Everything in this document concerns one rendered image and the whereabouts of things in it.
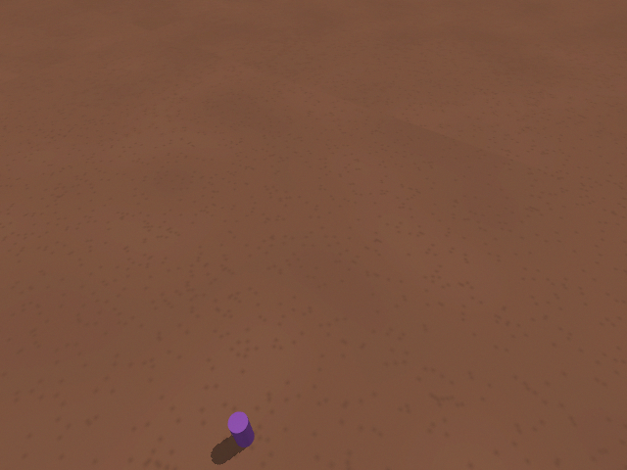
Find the can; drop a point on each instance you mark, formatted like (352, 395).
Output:
(240, 428)

